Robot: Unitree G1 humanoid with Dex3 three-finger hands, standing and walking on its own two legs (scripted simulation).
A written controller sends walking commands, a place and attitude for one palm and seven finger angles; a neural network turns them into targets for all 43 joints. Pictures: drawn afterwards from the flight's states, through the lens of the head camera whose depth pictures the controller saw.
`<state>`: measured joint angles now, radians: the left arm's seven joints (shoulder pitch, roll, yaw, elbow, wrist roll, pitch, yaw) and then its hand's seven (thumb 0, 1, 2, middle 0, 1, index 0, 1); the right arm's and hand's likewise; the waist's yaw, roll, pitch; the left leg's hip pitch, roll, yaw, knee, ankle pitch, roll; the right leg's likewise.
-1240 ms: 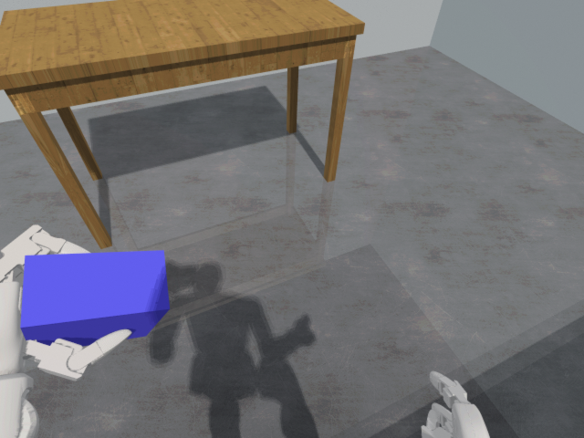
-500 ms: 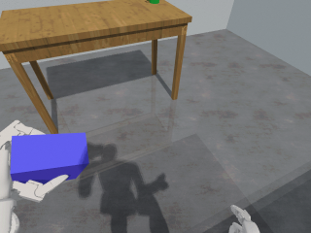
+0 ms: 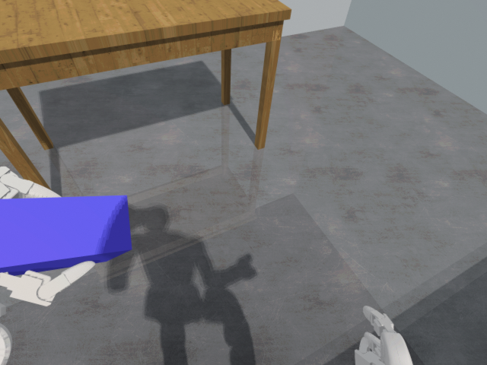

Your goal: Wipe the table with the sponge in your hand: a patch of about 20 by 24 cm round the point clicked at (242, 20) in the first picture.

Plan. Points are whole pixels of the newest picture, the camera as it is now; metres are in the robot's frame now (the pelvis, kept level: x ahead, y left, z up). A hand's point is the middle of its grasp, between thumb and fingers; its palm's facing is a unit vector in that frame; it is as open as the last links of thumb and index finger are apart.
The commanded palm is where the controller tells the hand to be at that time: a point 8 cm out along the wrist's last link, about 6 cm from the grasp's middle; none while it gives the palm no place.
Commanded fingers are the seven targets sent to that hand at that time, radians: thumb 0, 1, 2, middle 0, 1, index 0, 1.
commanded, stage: walk to a spot facing it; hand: left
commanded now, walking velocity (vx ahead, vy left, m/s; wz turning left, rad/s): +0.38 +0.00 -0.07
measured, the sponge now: (80, 235) +0.23 +0.22 +0.16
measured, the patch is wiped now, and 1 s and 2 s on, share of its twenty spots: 0.00 0.00 0.00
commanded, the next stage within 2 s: turn to face it in 1.70 s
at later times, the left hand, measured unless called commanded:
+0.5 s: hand (170, 142) +0.38 +0.14 +0.17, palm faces +0.32 -0.79 -0.53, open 10.3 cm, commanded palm +0.32 +0.20 +0.19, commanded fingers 0.00 0.10 1.30 -1.20 -1.60 -1.20 -1.60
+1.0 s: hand (182, 73) +0.52 +0.15 +0.21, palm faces +0.43 -0.79 -0.44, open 10.3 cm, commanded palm +0.47 +0.20 +0.19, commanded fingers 0.00 0.10 1.30 -1.20 -1.60 -1.20 -1.60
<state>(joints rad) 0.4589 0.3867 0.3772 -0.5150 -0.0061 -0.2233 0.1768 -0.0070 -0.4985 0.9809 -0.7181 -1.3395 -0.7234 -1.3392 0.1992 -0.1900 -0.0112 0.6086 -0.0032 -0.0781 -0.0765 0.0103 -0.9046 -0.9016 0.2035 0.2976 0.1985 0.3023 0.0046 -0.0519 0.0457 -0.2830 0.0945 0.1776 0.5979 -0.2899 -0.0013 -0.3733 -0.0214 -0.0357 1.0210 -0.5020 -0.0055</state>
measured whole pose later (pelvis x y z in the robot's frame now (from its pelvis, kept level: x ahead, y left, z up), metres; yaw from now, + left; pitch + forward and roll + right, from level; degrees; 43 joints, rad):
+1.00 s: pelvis +0.32 -0.09 +0.01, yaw +2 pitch +0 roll -1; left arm 0.48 0.39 0.39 -0.60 -0.02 -0.24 0.15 -0.01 -0.50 0.98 -0.72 -1.34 -0.73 -1.34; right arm 0.21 -0.10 0.03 0.60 0.01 -0.11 -0.03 0.01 -0.90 -0.90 0.21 0.30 0.20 0.30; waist 0.01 0.01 0.06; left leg -0.29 0.12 0.14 0.54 -0.25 -0.01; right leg -0.49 -0.12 -0.09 0.91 -0.38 0.03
